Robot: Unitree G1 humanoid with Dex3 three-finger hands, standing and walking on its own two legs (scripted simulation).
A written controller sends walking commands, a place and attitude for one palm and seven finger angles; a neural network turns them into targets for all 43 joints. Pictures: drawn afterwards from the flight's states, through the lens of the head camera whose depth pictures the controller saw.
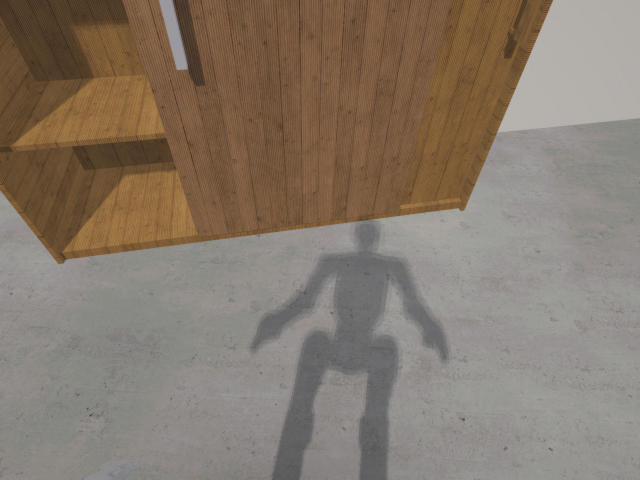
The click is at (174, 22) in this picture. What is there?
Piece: wardrobe's sliding door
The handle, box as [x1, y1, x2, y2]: [159, 0, 187, 69]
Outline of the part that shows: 159,0 176,68 187,68 187,63 172,0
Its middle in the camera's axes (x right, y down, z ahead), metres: -0.37 -0.56 +0.93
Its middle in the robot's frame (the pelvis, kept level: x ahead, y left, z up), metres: +1.08 +0.44 +0.14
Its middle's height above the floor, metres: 0.91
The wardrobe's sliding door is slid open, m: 0.53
